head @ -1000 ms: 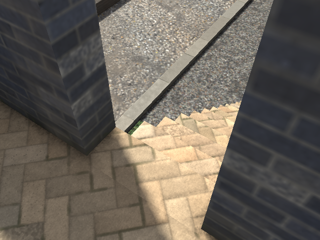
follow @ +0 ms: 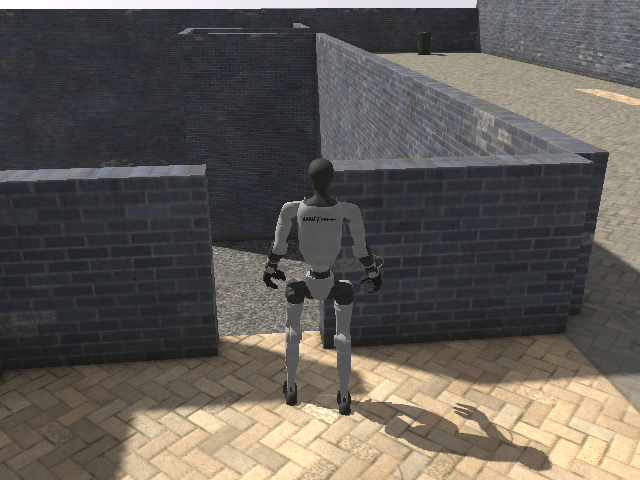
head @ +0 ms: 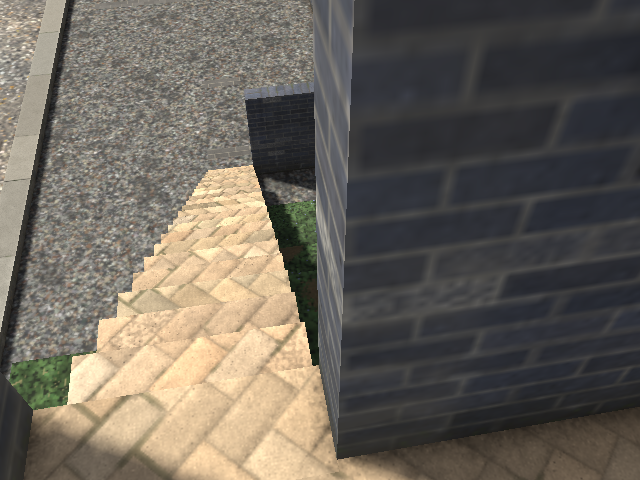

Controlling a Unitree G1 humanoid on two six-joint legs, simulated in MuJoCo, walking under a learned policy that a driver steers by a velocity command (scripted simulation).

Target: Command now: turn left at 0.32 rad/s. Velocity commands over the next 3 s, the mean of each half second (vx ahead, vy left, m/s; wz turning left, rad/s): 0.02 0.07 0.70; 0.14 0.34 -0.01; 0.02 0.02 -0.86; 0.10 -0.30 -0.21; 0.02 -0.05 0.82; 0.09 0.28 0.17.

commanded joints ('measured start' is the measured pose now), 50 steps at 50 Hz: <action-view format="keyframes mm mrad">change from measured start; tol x32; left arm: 1 124 294 82 19 38 11 13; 50 76 312 114 -63 -40 -21 74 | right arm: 1 -34 -61 -14 -119 1 -18 19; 50 64 -93 -32 -137 -10 36 39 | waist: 1 38 -337 -73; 20 -5 -118 -109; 23 -62 376 -206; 39 25 -331 105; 50 18 -222 -54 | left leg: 1 -222 -50 -8 214 -366 -20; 5 -267 -56 -68 736 -268 -30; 19 -74 -39 32 108 -196 52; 22 530 38 -363 -111 579 305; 36 83 -24 -338 -199 -250 292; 42 -279 -163 -248 729 -288 8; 50 150 -177 -89 20 -96 -76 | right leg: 1 64 -353 247 -176 272 -233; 20 158 -346 -175 59 799 -120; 24 -555 5 -8 791 -366 26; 36 -34 -42 -73 83 66 -76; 40 -10 -468 882 -362 -277 -326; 50 -41 -134 294 -97 405 -63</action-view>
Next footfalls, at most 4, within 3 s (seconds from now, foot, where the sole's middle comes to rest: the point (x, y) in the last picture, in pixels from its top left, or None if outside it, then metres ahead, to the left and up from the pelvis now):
0.42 left None -0.02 0.16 -0.77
0.74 right None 0.10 0.08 -0.77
1.06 left None -0.01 0.43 -0.77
1.66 right None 0.06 0.18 -0.77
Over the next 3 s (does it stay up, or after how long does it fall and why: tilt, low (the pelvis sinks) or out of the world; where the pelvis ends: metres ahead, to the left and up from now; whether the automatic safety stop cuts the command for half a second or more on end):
stays up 0.12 0.31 0.00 its command is cut before an obstacle from the start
